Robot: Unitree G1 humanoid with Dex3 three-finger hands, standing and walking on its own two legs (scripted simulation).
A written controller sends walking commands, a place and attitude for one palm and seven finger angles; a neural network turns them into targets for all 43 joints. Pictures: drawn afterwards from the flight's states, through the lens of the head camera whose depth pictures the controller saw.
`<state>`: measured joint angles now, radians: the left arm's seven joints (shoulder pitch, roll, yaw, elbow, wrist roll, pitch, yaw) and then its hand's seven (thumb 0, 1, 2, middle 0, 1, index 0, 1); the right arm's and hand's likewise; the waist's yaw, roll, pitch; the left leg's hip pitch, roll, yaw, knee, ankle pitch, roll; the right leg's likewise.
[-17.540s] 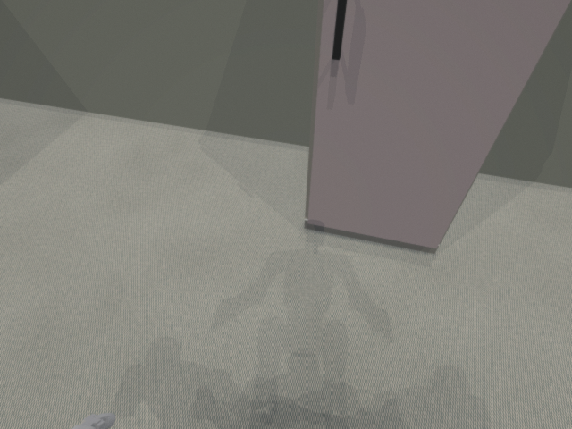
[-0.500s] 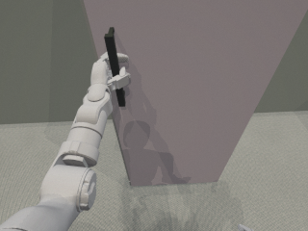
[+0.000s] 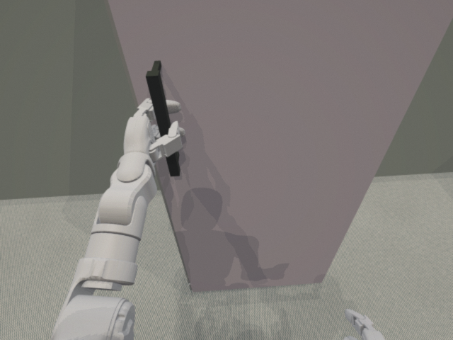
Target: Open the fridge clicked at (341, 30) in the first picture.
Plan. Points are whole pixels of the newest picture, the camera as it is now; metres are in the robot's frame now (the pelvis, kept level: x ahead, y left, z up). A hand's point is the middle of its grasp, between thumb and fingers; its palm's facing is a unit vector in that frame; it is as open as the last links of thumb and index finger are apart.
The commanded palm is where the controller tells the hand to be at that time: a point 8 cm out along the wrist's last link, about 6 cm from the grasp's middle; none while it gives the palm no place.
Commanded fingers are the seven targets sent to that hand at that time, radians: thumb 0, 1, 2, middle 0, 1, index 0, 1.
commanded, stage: pull the door a little, standing still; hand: left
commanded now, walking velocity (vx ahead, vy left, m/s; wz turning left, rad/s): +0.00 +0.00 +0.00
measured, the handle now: (166, 124) +0.45 +0.13 +0.18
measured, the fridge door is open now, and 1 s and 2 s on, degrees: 0 0 5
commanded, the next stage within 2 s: walk backward, drawing the door open in 0.44 s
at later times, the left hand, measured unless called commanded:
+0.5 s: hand (176, 142) +0.39 +0.10 +0.19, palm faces +0.06 -1.00 +0.00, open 6.1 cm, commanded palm +0.31 +0.15 +0.19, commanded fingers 0.00 0.90 0.90 -0.45 -1.40 -0.45 -1.40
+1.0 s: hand (173, 143) +0.41 +0.11 +0.18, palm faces +0.33 -0.86 -0.39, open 6.5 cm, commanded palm +0.35 +0.15 +0.18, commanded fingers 0.00 0.90 0.90 -0.45 -1.40 -0.45 -1.40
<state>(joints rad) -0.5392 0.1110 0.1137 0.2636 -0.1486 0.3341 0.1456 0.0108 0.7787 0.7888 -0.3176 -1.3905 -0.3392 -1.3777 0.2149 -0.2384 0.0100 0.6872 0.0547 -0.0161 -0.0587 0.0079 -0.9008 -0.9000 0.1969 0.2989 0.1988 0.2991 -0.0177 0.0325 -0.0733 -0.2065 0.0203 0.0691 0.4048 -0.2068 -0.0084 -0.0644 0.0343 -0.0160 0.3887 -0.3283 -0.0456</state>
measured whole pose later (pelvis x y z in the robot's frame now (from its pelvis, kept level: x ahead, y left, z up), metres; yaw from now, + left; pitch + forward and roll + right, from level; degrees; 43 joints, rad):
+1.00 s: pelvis +0.17 -0.08 -0.01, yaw +4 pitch -1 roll +5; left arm 0.32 0.27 0.21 -0.56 -0.10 -0.03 0.12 -0.11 0.60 0.79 -0.45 -1.40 -0.28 -1.39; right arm 0.14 -0.22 0.01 0.53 0.01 -0.05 -0.07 0.01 -0.90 -0.90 0.20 0.30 0.20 0.30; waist 0.01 0.09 0.15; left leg -0.35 -0.04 -0.05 1.09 -0.51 -0.01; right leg -0.35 0.02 -0.16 0.55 -0.20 -0.15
